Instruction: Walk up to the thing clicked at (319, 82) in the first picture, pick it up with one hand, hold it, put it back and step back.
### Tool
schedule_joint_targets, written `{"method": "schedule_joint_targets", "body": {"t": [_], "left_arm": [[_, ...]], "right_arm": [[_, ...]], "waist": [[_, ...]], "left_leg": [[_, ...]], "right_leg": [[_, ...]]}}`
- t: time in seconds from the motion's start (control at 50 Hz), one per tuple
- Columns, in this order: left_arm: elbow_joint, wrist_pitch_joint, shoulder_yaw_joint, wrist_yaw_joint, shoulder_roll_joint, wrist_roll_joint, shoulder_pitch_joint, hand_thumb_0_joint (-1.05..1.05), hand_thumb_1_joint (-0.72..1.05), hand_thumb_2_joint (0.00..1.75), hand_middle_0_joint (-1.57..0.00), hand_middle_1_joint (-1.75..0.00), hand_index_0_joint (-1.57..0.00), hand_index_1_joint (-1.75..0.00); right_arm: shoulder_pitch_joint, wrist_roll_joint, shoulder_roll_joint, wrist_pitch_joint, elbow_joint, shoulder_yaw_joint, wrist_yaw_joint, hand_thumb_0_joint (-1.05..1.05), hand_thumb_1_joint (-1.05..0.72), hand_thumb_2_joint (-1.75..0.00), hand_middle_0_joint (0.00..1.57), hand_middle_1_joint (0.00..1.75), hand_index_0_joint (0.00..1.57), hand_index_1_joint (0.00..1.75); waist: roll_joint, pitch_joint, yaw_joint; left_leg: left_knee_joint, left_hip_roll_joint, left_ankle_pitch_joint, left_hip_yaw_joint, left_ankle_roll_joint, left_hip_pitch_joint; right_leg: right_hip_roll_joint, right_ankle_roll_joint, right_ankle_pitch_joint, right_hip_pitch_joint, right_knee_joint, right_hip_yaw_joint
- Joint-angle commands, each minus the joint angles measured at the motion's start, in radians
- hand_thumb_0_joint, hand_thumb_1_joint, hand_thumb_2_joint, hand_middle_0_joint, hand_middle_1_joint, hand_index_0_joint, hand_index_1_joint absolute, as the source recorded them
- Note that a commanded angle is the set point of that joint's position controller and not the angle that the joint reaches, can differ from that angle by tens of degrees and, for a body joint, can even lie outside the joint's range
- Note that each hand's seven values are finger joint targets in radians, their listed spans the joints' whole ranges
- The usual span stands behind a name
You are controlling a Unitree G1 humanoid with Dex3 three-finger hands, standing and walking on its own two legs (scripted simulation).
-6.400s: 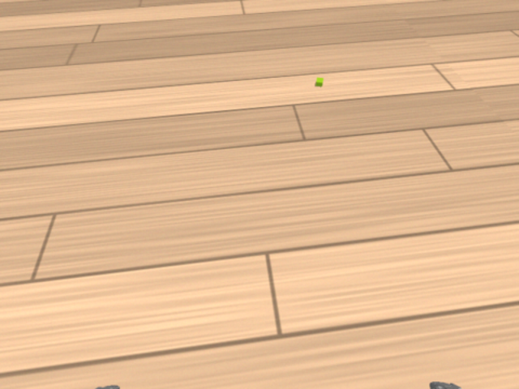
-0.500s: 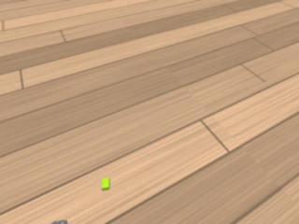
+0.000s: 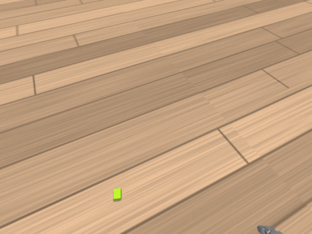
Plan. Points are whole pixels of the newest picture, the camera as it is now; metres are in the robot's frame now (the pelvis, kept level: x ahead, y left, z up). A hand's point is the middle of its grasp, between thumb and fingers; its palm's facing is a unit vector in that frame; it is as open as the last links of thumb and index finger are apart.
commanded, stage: walk up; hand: left
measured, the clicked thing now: (117, 194) +0.44 +0.29 -0.77
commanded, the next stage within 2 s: stand in 0.54 s
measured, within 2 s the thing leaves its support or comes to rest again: neither
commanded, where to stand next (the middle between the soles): +0.08 +0.00 m, yaw +0 degrees
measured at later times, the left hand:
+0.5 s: hand out of the picture +0.08 +0.25 -0.16, palm faces -0.02 -0.94 -0.33, open 7.3 cm
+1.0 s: hand out of the picture +0.07 +0.25 -0.16, palm faces -0.01 -0.94 -0.34, open 7.3 cm
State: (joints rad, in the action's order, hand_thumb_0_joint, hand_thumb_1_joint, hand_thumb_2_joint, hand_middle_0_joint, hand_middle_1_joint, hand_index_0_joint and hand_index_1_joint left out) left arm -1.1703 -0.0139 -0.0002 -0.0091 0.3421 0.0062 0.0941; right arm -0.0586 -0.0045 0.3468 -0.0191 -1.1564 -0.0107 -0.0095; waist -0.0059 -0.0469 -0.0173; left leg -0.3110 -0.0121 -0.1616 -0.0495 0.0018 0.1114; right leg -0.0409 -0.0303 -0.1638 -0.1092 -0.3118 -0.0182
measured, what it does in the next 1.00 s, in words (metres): stands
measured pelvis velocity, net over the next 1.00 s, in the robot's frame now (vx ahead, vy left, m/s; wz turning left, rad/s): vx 0.00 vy -0.01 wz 0.01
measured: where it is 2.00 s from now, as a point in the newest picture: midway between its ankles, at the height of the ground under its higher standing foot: outside the picture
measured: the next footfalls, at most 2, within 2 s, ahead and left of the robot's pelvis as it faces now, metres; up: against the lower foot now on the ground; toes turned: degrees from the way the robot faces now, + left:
none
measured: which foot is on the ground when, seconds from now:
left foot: down 0.00-1.00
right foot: down 0.00-1.00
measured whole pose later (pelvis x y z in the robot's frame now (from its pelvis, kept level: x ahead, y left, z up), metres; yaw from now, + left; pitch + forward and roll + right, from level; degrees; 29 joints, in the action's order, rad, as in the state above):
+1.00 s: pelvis +0.00 -0.01 +0.00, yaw +1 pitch -2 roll +0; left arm -1.14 -0.01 0.00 -0.01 0.35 0.01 0.11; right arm -0.09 -0.01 0.35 -0.02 -1.15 0.00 -0.01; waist 0.00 -0.05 0.00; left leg -0.30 -0.02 -0.16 -0.04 -0.01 0.11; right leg -0.03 -0.02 -0.16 -0.10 -0.30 -0.03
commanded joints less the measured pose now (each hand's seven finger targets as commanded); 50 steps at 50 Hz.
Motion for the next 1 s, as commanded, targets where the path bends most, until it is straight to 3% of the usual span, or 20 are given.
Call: {"method": "schedule_joint_targets", "body": {"t": [0.0, 0.12, 0.5, 0.54, 0.72, 0.8, 0.98], "left_arm": [[0.059, -0.020, 0.038, 0.015, 0.208, 0.002, -0.052, 0.00, 0.90, 0.90, -0.20, -0.30, -0.20, -0.30], [0.061, -0.018, 0.039, 0.016, 0.208, 0.005, -0.046, 0.00, 0.90, 0.90, -0.20, -0.30, -0.20, -0.30], [0.074, -0.016, 0.043, 0.015, 0.205, 0.005, -0.053, 0.00, 0.90, 0.90, -0.20, -0.30, -0.20, -0.30], [0.077, -0.017, 0.042, 0.018, 0.214, 0.000, -0.041, 0.00, 0.90, 0.90, -0.20, -0.30, -0.20, -0.30], [0.084, -0.017, 0.040, 0.018, 0.214, 0.001, -0.039, 0.00, 0.90, 0.90, -0.20, -0.30, -0.20, -0.30], [0.083, -0.014, 0.040, 0.017, 0.218, 0.003, -0.036, 0.00, 0.90, 0.90, -0.20, -0.30, -0.20, -0.30], [0.085, -0.015, 0.039, 0.015, 0.221, 0.003, -0.024, 0.00, 0.90, 0.90, -0.20, -0.30, -0.20, -0.30]], "right_arm": [[0.039, -0.003, 0.212, -0.017, 0.055, -0.042, 0.011, 0.00, -0.90, -0.90, 0.20, 0.30, 0.20, 0.30], [0.041, -0.004, 0.212, -0.015, 0.058, -0.042, 0.011, 0.00, -0.90, -0.90, 0.20, 0.30, 0.20, 0.30], [0.010, -0.004, 0.211, -0.014, 0.063, -0.040, 0.013, 0.00, -0.90, -0.90, 0.20, 0.30, 0.20, 0.30], [0.018, -0.002, 0.214, -0.015, 0.066, -0.036, 0.016, 0.00, -0.90, -0.90, 0.20, 0.30, 0.20, 0.30], [0.018, -0.002, 0.215, -0.015, 0.064, -0.029, 0.015, 0.00, -0.90, -0.90, 0.20, 0.30, 0.20, 0.30], [0.014, -0.003, 0.218, -0.013, 0.063, -0.028, 0.015, 0.00, -0.90, -0.90, 0.20, 0.30, 0.20, 0.30], [0.007, -0.006, 0.218, -0.012, 0.063, -0.026, 0.012, 0.00, -0.90, -0.90, 0.20, 0.30, 0.20, 0.30]], "waist": [[0.007, 0.095, 0.018], [-0.003, 0.073, 0.019], [0.004, 0.069, 0.019], [0.011, 0.072, 0.018], [-0.002, 0.092, 0.020], [-0.005, 0.076, 0.023], [0.003, 0.063, 0.023]], "left_leg": [[0.053, -0.126, 0.125, 0.105, 0.021, -0.029], [0.058, -0.120, 0.079, 0.105, 0.020, -0.010], [0.056, -0.119, 0.079, 0.106, 0.020, -0.010], [0.053, -0.131, 0.164, 0.113, 0.008, -0.018], [0.054, -0.135, 0.154, 0.115, 0.009, -0.036], [0.060, -0.128, 0.090, 0.111, 0.010, -0.016], [0.064, -0.126, 0.060, 0.116, 0.009, -0.003]], "right_leg": [[-0.097, 0.033, 0.137, 0.011, 0.039, 0.076], [-0.093, 0.035, 0.112, 0.003, 0.046, 0.072], [-0.088, 0.039, 0.112, 0.009, 0.043, 0.075], [-0.099, 0.041, 0.126, 0.006, 0.048, 0.076], [-0.103, 0.041, 0.113, 0.014, 0.052, 0.075], [-0.105, 0.043, 0.078, 0.008, 0.062, 0.080], [-0.103, 0.044, 0.046, -0.007, 0.069, 0.079]]}}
